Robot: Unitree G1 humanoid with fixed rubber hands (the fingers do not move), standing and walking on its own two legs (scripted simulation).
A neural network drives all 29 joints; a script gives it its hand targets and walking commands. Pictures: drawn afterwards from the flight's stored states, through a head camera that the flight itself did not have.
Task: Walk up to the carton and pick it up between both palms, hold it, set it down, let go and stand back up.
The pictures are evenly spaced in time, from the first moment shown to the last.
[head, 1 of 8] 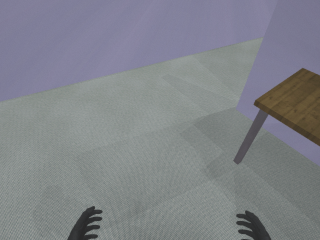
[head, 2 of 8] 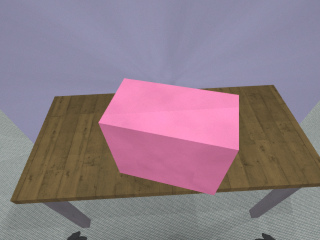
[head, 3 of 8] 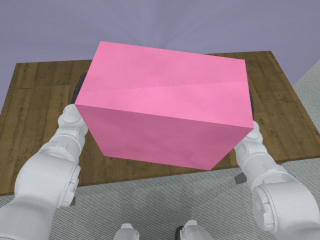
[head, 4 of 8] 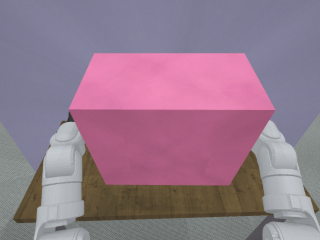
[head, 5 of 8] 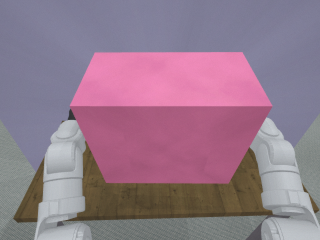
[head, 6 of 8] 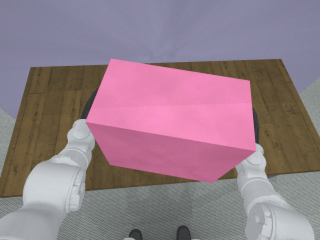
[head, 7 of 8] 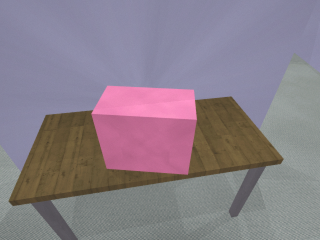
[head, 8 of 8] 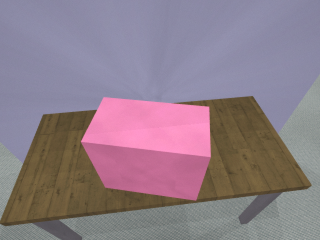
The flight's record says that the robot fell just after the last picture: no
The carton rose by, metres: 0.23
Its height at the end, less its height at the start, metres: +0.00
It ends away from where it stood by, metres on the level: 0.02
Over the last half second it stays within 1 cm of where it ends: yes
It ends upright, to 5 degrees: yes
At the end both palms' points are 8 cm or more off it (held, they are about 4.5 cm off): yes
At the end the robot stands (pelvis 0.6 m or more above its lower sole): yes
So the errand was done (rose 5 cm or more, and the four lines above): yes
